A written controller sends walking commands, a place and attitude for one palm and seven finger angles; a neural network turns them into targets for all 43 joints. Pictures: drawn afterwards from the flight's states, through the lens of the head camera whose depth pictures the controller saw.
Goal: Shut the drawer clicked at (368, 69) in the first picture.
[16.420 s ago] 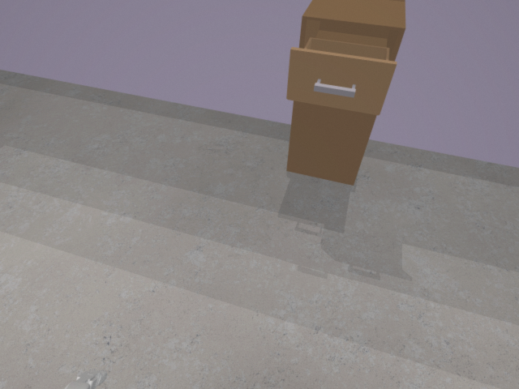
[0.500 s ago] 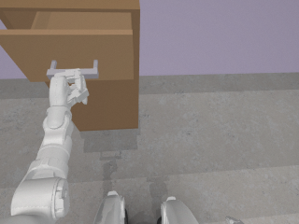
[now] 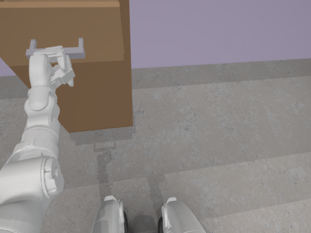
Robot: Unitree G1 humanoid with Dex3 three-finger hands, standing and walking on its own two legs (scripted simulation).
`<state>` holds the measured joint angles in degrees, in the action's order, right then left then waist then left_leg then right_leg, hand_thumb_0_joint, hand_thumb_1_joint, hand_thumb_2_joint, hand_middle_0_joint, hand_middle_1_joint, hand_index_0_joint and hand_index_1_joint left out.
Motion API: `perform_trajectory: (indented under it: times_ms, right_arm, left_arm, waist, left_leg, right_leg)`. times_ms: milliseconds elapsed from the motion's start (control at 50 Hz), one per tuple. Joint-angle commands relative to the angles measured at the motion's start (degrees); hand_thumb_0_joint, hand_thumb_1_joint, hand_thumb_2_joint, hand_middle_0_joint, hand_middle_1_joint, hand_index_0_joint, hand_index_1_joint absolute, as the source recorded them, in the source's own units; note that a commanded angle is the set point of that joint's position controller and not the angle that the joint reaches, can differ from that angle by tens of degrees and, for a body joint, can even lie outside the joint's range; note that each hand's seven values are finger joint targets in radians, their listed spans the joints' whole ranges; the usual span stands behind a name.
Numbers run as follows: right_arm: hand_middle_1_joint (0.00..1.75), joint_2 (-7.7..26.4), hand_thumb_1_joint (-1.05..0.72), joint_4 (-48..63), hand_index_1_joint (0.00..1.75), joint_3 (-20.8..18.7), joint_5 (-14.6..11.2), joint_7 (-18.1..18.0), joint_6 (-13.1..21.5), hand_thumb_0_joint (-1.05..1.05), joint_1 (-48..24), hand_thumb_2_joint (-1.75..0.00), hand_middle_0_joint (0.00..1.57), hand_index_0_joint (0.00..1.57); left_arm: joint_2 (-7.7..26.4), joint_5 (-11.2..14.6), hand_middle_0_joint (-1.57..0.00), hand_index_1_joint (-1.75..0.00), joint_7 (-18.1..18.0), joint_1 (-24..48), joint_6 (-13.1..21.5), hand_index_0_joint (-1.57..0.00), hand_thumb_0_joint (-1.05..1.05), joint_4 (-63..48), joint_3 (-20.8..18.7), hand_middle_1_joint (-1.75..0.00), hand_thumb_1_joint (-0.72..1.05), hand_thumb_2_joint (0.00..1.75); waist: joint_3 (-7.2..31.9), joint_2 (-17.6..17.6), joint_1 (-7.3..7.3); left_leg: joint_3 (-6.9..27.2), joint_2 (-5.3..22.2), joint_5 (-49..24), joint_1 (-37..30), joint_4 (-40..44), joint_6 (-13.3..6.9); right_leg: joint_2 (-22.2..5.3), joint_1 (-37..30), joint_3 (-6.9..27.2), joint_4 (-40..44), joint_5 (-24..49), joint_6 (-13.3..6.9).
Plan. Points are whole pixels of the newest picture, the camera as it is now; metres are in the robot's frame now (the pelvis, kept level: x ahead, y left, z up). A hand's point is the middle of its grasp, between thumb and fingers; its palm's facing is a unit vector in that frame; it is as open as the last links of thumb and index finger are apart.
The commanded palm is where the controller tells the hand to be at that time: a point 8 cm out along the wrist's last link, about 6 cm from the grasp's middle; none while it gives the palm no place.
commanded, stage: push the drawer shut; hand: left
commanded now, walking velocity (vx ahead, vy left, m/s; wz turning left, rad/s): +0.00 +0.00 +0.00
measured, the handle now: (57, 48) +0.58 +0.21 +0.06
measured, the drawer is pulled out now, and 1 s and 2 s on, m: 0.03 0.00 0.00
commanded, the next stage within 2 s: pull the fist back off the drawer in 0.72 s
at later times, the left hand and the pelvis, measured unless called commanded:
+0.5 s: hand (67, 58) +0.55 +0.18 +0.06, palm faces +0.08 -1.00 -0.03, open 3.2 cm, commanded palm +0.55 +0.21 +0.06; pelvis -0.01 +0.01 -0.01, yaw -1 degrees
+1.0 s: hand (63, 56) +0.55 +0.19 +0.06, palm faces +0.08 -1.00 -0.04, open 3.3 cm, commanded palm +0.56 +0.20 +0.06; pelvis -0.04 +0.01 -0.03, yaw -1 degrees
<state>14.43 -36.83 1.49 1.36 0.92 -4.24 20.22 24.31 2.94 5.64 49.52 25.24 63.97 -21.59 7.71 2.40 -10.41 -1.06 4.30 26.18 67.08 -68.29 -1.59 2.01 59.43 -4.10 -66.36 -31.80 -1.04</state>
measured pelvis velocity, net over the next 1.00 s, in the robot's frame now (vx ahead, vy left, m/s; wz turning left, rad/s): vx -0.04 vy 0.01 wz -0.02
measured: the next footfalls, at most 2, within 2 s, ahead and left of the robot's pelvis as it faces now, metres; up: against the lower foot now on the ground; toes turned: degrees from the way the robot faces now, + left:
none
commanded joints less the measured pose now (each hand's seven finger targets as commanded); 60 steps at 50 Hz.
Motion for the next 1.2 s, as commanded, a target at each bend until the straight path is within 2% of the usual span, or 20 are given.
perform_trajectory:
  times_ms: [0, 60, 100, 180, 260, 320, 360, 380, 440, 500, 540, 700, 760, 800, 820, 880, 960, 1020, 1100, 1180]
  right_arm:
    - [0.3, 10.4, -0.9, 2.4, 0.3, -3.6, 0.6, -0.2, 0.2, 0.0, 9.4, -0.9, 0.2, 0.2]
    - [0.3, 10.9, -0.9, 2.1, 0.3, -3.3, 0.9, -0.3, 0.0, 0.0, 10.2, -0.9, 0.2, 0.2]
    - [0.3, 10.8, -0.9, 2.2, 0.3, -3.4, 1.0, -0.4, -0.2, 0.0, 10.5, -0.9, 0.2, 0.2]
    - [0.3, 10.8, -0.9, 2.0, 0.3, -3.4, 1.1, 0.0, -0.5, 0.0, 10.9, -0.9, 0.2, 0.2]
    - [0.3, 11.0, -0.9, 1.8, 0.3, -2.9, 1.3, 0.0, -0.8, 0.0, 11.4, -0.9, 0.2, 0.2]
    - [0.3, 11.3, -0.9, 1.8, 0.3, -2.7, 1.3, -0.1, -0.9, 0.0, 11.8, -0.9, 0.2, 0.2]
    - [0.3, 11.3, -0.9, 1.4, 0.3, -2.6, 1.4, -0.2, -0.7, 0.0, 12.2, -0.9, 0.2, 0.2]
    - [0.3, 11.4, -0.9, 1.5, 0.3, -2.7, 1.5, -0.1, -0.7, 0.0, 12.3, -0.9, 0.2, 0.2]
    - [0.3, 11.9, -0.9, 1.4, 0.3, -2.4, 1.6, -0.2, -0.7, 0.0, 12.7, -0.9, 0.2, 0.2]
    - [0.3, 11.8, -0.9, 0.9, 0.3, -2.5, 1.8, -0.1, -0.4, 0.0, 13.1, -0.9, 0.2, 0.2]
    - [0.3, 12.2, -0.9, 0.3, 0.3, -2.2, 1.8, -0.4, -0.2, 0.0, 13.5, -0.9, 0.2, 0.2]
    - [0.3, 12.9, -0.9, -0.3, 0.3, -1.4, 2.1, -1.0, 1.8, 0.0, 13.9, -0.9, 0.2, 0.2]
    - [0.3, 13.2, -0.9, -0.7, 0.3, -1.0, 2.1, -1.3, 2.7, 0.0, 14.3, -0.9, 0.2, 0.2]
    - [0.3, 13.4, -0.9, -0.8, 0.3, -0.7, 1.9, -1.6, 3.2, 0.0, 13.7, -0.9, 0.2, 0.2]
    - [0.3, 13.3, -0.9, -0.7, 0.3, -0.6, 2.0, -1.6, 3.6, 0.0, 13.6, -0.9, 0.2, 0.2]
    - [0.3, 13.7, -0.9, -0.5, 0.3, -0.5, 2.1, -1.6, 4.1, 0.0, 14.0, -0.9, 0.2, 0.2]
    - [0.3, 13.6, -0.9, -0.1, 0.3, -0.5, 2.1, -1.2, 4.5, 0.0, 13.9, -0.9, 0.2, 0.2]
    - [0.3, 13.8, -0.9, 0.0, 0.3, -0.6, 2.3, -1.1, 4.7, 0.0, 14.0, -0.9, 0.2, 0.2]
    - [0.3, 13.7, -0.9, 0.3, 0.3, -1.1, 2.5, -0.6, 4.7, 0.0, 14.3, -0.9, 0.2, 0.2]
    - [0.3, 13.5, -0.9, 0.7, 0.3, -1.6, 2.3, 0.0, 4.2, 0.0, 14.2, -0.9, 0.2, 0.2]
  left_arm:
    - [13.3, 0.2, -1.4, -1.6, -1.4, 28.3, 4.2, -1.4, 0.0, -12.0, -1.0, -1.6, 0.9, 0.9]
    - [16.7, -0.3, -1.4, -1.6, -2.0, 31.1, 4.1, -1.4, 0.0, -10.7, -3.0, -1.6, 0.9, 0.9]
    - [18.0, -0.8, -1.4, -1.6, -2.2, 31.4, 4.1, -1.4, 0.0, -11.1, -3.9, -1.6, 0.9, 0.9]
    - [17.5, -1.1, -1.4, -1.6, -2.0, 32.6, 4.4, -1.4, 0.0, -11.3, -3.4, -1.6, 0.9, 0.9]
    - [19.3, -1.5, -1.4, -1.6, -2.2, 36.4, 3.6, -1.4, 0.0, -9.9, -3.8, -1.6, 0.9, 0.9]
    - [22.2, -2.3, -1.4, -1.6, -2.3, 37.4, 2.9, -1.4, 0.0, -7.4, -5.1, -1.6, 0.9, 0.9]
    - [21.2, -2.7, -1.4, -1.6, -2.2, 40.4, 2.8, -1.4, 0.0, -7.3, -3.7, -1.6, 0.9, 0.9]
    - [21.3, -2.7, -1.4, -1.6, -2.2, 40.5, 2.8, -1.4, 0.0, -7.1, -3.9, -1.6, 0.9, 0.9]
    - [24.2, -3.2, -1.4, -1.6, -2.2, 43.4, 2.3, -1.4, 0.0, -6.3, -4.8, -1.6, 0.9, 0.9]
    - [21.2, -3.5, -1.4, -1.6, -2.2, 47.5, 2.3, -1.4, 0.0, -7.1, -2.1, -1.6, 0.9, 0.9]
    - [22.8, -3.9, -1.4, -1.6, -2.6, 49.7, 1.6, -1.4, 0.0, -5.4, -2.3, -1.6, 0.9, 0.9]
    - [21.8, -4.7, -1.4, -1.6, -3.3, 57.3, -0.1, -1.4, 0.0, -5.3, 1.3, -1.6, 0.9, 0.9]
    - [24.2, -4.8, -1.4, -1.6, -3.5, 58.6, -0.7, -1.4, 0.0, -5.1, 0.5, -1.6, 0.9, 0.9]
    - [23.6, -4.8, -1.4, -1.6, -3.3, 59.5, -1.4, -1.4, 0.0, -4.9, 1.8, -1.6, 0.9, 0.9]
    - [22.7, -4.8, -1.4, -1.6, -3.3, 59.1, -1.7, -1.4, 0.0, -4.2, 2.5, -1.6, 0.9, 0.9]
    - [25.7, -4.7, -1.4, -1.6, -3.4, 58.9, -2.1, -1.4, 0.0, -4.2, 0.0, -1.6, 0.9, 0.9]
    - [22.8, -5.0, -1.4, -1.6, -3.6, 58.2, -2.9, -1.4, 0.0, -2.5, 1.6, -1.6, 0.9, 0.9]
    - [23.5, -5.0, -1.4, -1.6, -4.1, 57.8, -3.2, -1.4, 0.0, -2.9, 0.7, -1.6, 0.9, 0.9]
    - [22.5, -5.0, -1.4, -1.6, -4.0, 56.0, -2.9, -1.4, 0.0, -5.0, 0.4, -1.6, 0.9, 0.9]
    - [19.8, -4.4, -1.4, -1.6, -4.0, 51.2, -2.9, -1.4, 0.0, -6.1, 0.6, -1.6, 0.9, 0.9]
  waist:
    - [28.5, 6.9, -1.18]
    - [27.5, 5.3, -2.09]
    - [29.7, 6.3, -1.78]
    - [31.2, 8.6, -1.83]
    - [29.6, 7.4, -3.39]
    - [29.1, 7.3, -3.64]
    - [28.5, 8.7, -4.88]
    - [28.8, 9.5, -4.67]
    - [29.2, 9.2, -5.45]
    - [30.5, 12.5, -6.71]
    - [28.5, 10.9, -7.78]
    - [29.4, 15.3, -9.91]
    - [30.6, 16.3, -10.04]
    - [29.5, 16.7, -10.5]
    - [29.0, 16.7, -10.34]
    - [29.5, 16.8, -9.74]
    - [27.3, 16.4, -10.03]
    - [27.4, 14.8, -9.7]
    - [29.8, 16.8, -8.2]
    - [29.8, 15.3, -6.93]
  left_leg:
    - [4.9, -1.8, -18.9, -30.0, 5.2, -0.3]
    - [5.0, -1.8, -17.9, -27.7, 4.8, -0.7]
    - [4.7, -1.8, -19.8, -28.3, 4.3, -0.6]
    - [5.4, -1.5, -21.8, -31.1, 4.3, -0.2]
    - [5.3, -1.5, -19.9, -27.9, 3.7, -0.7]
    - [5.1, -1.5, -18.6, -25.7, 3.1, -0.8]
    - [5.8, -1.3, -18.7, -26.9, 3.0, -0.8]
    - [5.8, -1.3, -18.6, -27.3, 2.9, -0.7]
    - [6.2, -1.1, -16.9, -25.7, 2.4, -0.8]
    - [7.4, -0.9, -17.1, -29.2, 2.2, -0.6]
    - [7.7, -0.7, -13.6, -26.7, 2.0, -0.7]
    - [10.1, -0.5, -6.5, -27.6, 2.8, -0.7]
    - [10.4, -0.3, -5.3, -27.3, 2.8, -0.8]
    - [10.8, -0.1, -2.0, -26.5, 3.4, -0.7]
    - [10.8, -0.3, -0.8, -25.8, 3.5, -0.7]
    - [11.1, -0.3, -0.7, -25.6, 3.6, -0.6]
    - [12.1, -0.2, 2.6, -24.9, 4.7, -0.5]
    - [12.3, -0.1, 3.9, -23.8, 4.7, -0.5]
    - [12.7, 0.0, 1.3, -26.8, 5.0, -0.1]
    - [13.1, 0.1, 0.1, -28.9, 6.0, 0.2]
  right_leg:
    - [1.2, -2.4, 2.0, 9.3, 17.3, 0.0]
    - [1.4, -2.8, 2.2, 9.2, 16.9, 0.1]
    - [1.3, -3.6, 2.2, 8.9, 18.7, 0.0]
    - [1.4, -2.2, 1.8, 8.5, 19.1, -0.2]
    - [1.6, -2.3, 2.0, 8.6, 18.3, 0.0]
    - [1.7, -2.1, 2.1, 8.7, 17.1, 0.1]
    - [1.7, 0.3, 1.9, 8.4, 16.4, 0.0]
    - [1.7, 1.1, 1.7, 8.5, 15.8, 0.0]
    - [1.8, 1.6, 1.7, 8.2, 14.3, 0.0]
    - [1.7, 5.9, 1.2, 7.7, 13.2, -0.2]
    - [1.8, 6.9, 1.1, 7.8, 11.1, -0.1]
    - [1.5, 12.8, 0.5, 6.8, 6.9, -0.3]
    - [1.6, 13.1, 0.5, 6.4, 6.2, -0.4]
    - [1.5, 14.2, 0.5, 6.6, 4.8, -0.3]
    - [1.5, 14.1, 0.5, 6.7, 4.2, -0.4]
    - [1.5, 13.6, 0.3, 6.3, 4.3, -0.6]
    - [1.5, 15.7, -0.2, 6.0, 2.9, -0.7]
    - [1.4, 15.4, -0.1, 5.9, 2.5, -0.6]
    - [1.2, 15.2, -0.5, 5.3, 3.8, -0.8]
    - [1.2, 14.5, -0.8, 5.6, 4.6, -0.9]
